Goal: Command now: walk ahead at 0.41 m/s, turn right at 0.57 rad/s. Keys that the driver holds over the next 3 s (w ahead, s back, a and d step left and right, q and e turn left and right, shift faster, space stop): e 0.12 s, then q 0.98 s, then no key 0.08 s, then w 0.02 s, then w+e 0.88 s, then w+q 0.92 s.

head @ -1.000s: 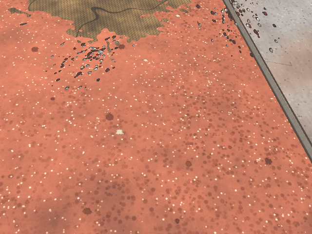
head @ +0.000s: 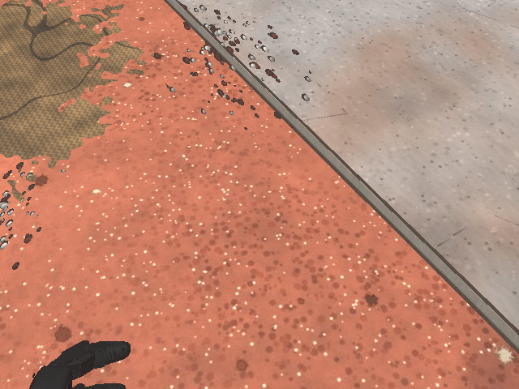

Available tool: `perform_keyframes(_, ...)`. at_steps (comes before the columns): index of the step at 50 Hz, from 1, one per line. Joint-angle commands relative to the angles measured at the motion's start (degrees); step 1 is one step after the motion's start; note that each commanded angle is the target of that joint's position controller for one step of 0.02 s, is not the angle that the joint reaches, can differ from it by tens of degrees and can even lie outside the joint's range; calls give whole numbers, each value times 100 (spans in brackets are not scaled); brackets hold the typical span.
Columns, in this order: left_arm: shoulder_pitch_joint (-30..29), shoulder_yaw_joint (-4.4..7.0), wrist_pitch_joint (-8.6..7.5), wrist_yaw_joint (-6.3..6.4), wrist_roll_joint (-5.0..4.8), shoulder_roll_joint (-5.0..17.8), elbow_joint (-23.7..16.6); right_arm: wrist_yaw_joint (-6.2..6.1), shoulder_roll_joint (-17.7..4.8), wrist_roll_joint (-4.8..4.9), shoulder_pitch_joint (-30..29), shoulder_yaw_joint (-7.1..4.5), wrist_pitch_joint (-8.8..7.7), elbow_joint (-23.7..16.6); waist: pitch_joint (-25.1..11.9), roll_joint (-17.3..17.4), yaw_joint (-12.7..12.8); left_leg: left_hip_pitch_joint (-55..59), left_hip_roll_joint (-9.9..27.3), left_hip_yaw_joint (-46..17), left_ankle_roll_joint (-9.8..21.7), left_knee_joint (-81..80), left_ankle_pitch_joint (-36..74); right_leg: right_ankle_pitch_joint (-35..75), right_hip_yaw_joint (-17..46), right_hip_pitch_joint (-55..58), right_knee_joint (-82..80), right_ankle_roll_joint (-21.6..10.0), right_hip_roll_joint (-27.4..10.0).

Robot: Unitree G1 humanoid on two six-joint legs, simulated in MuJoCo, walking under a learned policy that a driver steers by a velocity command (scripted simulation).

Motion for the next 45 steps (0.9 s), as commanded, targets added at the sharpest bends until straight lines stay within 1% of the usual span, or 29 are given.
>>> perform_keyframes(1, 587, 331, -45, -27, 38, 815, -317, -95, -1257, 49, -332, -291, 50, -371, -459, 842, 888, -422, 1321, -168, 642, 1605, 7042, -349, -513, 1612, -278, -421, 668)
perform_keyframes(2, 1511, 500, -21, 52, 49, 1114, -108, -124, -1225, 93, -429, -264, 48, -452, -934, 702, 1407, -1120, 1102, -61, 418, 2887, 6673, 353, -351, 3080, -745, -644, 769)
perform_keyframes(3, 1975, 582, 52, 200, 46, 1500, -1, -101, -732, -107, -181, -109, -7, -639, -1473, -335, 1326, -2801, 635, -175, 121, 4799, 2475, 1826, 1052, 4925, -563, -968, -222)
perform_keyframes(4, 1572, 575, -13, 217, 175, 1981, -300, -15, -350, -189, 397, 99, -143, -904, -2723, -1479, 727, -4567, -492, -1073, -175, 7008, -1504, 2325, 4567, 6407, -1100, -2425, -2011)
perform_keyframes(5, 1659, 495, -4, 202, 169, 1517, -374, 55, -1042, -62, -157, -50, -246, -857, -3105, -431, 1250, -4645, -147, -2036, -115, 7212, -1116, 2221, 4226, 6083, -1424, -2238, -1835)
perform_keyframes(6, 1313, 415, -34, 188, 141, 1302, -317, 46, -1028, 73, -636, -31, -243, -1056, -2175, -244, 1096, -4828, 53, -1880, -61, 6929, -689, 2394, 3276, 5279, -1443, -1963, -1563)
perform_keyframes(7, 1008, 336, -55, 194, 58, 1024, -256, -21, -915, 15, -609, -5, -202, -942, -1400, 343, 795, -4794, 352, -1705, -94, 6421, -327, 2620, 2484, 4286, -1497, -1639, -1263)
perform_keyframes(8, 751, 264, -70, 222, 46, 804, -264, -74, -929, -53, -556, -19, -124, -854, -1158, 327, 632, -4501, 539, -1653, -126, 6012, -108, 2706, 2105, 3604, -1607, -1484, -1114)
perform_keyframes(9, 595, 217, -80, 227, 126, 743, -254, -73, -943, -39, -414, -30, -21, -774, -1014, 193, 465, -4022, 609, -1628, -141, 5852, 21, 2836, 1824, 2954, -1811, -1432, -999)
perform_keyframes(10, 520, 204, -116, 219, 192, 733, -157, -84, -836, -51, -256, -8, 60, -690, -993, 109, 373, -3680, 586, -1547, -193, 5690, 185, 3059, 1606, 2513, -1952, -1439, -950)
perform_keyframes(11, 497, 175, -169, 218, 220, 695, -29, -99, -679, -63, -127, 31, 119, -622, -1015, 31, 299, -3443, 583, -1503, -248, 5449, 315, 3334, 1330, 2260, -2036, -1444, -910)
perform_keyframes(13, 454, 127, -244, 239, 263, 624, 198, -136, -513, -84, -162, 74, 183, -605, -978, -87, 267, -3300, 573, -1514, -308, 4772, 726, 3590, 861, 2093, -2131, -1362, -802)
perform_keyframes(16, 343, 111, -205, 310, 305, 623, 414, -111, -415, -65, -525, 111, 218, -652, -905, -225, 390, -3151, 601, -1529, -283, 3666, 1582, 3070, 353, 2218, -2215, -1097, -619)
perform_keyframes(19, 415, 157, -115, 366, 343, 812, 593, -67, -551, 5, -991, 75, 254, -818, -676, -256, 621, -3257, 536, -1507, -233, 3100, 1778, 2246, 400, 2493, -2377, -1081, -815)
perform_keyframes(22, 547, 221, 63, 425, 253, 964, 727, -33, -681, 1, -1240, 11, 331, -1041, -456, -248, 738, -3720, 503, -1481, -166, 3011, 1025, 1722, 662, 3015, -2261, -1194, -1171)
perform_keyframes(25, 608, 250, 237, 505, 157, 980, 751, 46, -606, -17, -1322, 0, 401, -1208, -425, -266, 773, -3940, 417, -1346, -90, 2900, 323, 1820, 835, 3503, -1917, -1205, -1443)
perform_keyframes(27, 569, 270, 330, 560, 96, 1010, 720, 122, -522, 17, -1274, 3, 401, -1254, -508, -303, 728, -3720, 264, -1143, 11, 2437, 286, 2256, 782, 3729, -1566, -1074, -1463)
perform_keyframes(28, 517, 278, 368, 592, 52, 1023, 706, 162, -486, 34, -1156, -4, 383, -1231, -577, -297, 630, -3406, 139, -1003, 100, 1945, 607, 2442, 645, 3735, -1291, -934, -1370)
perform_keyframes(29, 548, 283, 389, 621, 3, 1013, 729, 182, -531, 29, -988, -35, 350, -1195, -658, -245, 503, -2901, 14, -948, 239, 1220, 1414, 2412, 421, 3604, -896, -682, -1168)
perform_keyframes(30, 718, 276, 340, 626, 35, 936, 735, 144, -897, -12, -810, -155, 329, -1200, -890, 197, 481, -2111, 251, -1502, 491, 851, 3023, 1814, 53, 3169, -123, -266, -734)
perform_keyframes(31, 576, 197, 231, 588, 281, 689, 450, 62, -1646, -113, -627, -342, 331, -1324, -1128, 1597, 597, -890, 1534, -3290, 1296, 1135, 5949, -434, -457, 1513, 1411, 297, 89)
perform_keyframes(32, 97, 167, 173, 547, 351, 639, 333, 62, -1387, -174, -257, -276, 333, -1316, -1500, 1861, 166, -324, 2220, -4229, 2309, 970, 6896, -3456, 179, 347, 2519, 524, 740)
perform_keyframes(33, 217, 226, 159, 483, 219, 825, 392, 75, -1204, -175, -323, -215, 297, -1343, -1528, 1073, 197, -350, 2062, -3812, 2262, 947, 6448, -3463, 644, 160, 3125, 526, 474)
perform_keyframes(34, 231, 243, 181, 476, 109, 800, 449, 51, -1113, -112, -650, -221, 280, -1374, -1251, 736, 366, -489, 1668, -3334, 1911, 1020, 5901, -3045, 671, -29, 3216, 534, 340)
perform_keyframes(35, 253, 246, 215, 506, 107, 767, 498, 28, -1064, -20, -919, -218, 308, -1422, -1025, 503, 464, -704, 1400, -3062, 1644, 979, 5451, -2673, 663, -142, 2934, 586, 262)
perform_keyframes(36, 218, 281, 248, 547, 140, 839, 498, -15, -1011, 39, -1092, -193, 346, -1475, -961, 555, 535, -892, 1251, -2942, 1514, 906, 5151, -2357, 682, -1, 2683, 648, 189)
perform_keyframes(38, 315, 245, 265, 546, 122, 689, 519, -52, -1072, -6, -1164, -210, 438, -1520, -963, 798, 632, -1193, 1014, -2813, 1485, 858, 5186, -2013, 552, 385, 2363, 802, 356)
perform_keyframes(42, 184, 219, 249, 564, 102, 627, 503, -139, -1161, -13, -1127, -260, 520, -1555, -1005, 930, 537, -1267, 932, -2985, 1457, 908, 4659, -1706, 618, 679, 1349, 930, 429)
perform_keyframes(45, 136, 232, 229, 531, 93, 669, 489, -153, -1211, -29, -1219, -278, 584, -1610, -969, 1073, 502, -1576, 886, -3272, 1431, 915, 4100, -1602, 667, 1082, 819, 912, 490)
Next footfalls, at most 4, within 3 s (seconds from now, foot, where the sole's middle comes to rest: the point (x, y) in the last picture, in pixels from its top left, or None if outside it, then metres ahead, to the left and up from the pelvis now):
0.06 right None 0.21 -0.10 -0.76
0.60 left None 0.26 0.11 -0.76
1.06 right None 0.33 -0.11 -0.76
1.42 left None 0.23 0.12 -0.76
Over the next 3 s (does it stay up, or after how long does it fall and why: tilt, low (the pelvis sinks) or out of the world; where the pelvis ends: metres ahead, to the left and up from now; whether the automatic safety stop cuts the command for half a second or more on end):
stays up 1.10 0.03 0.01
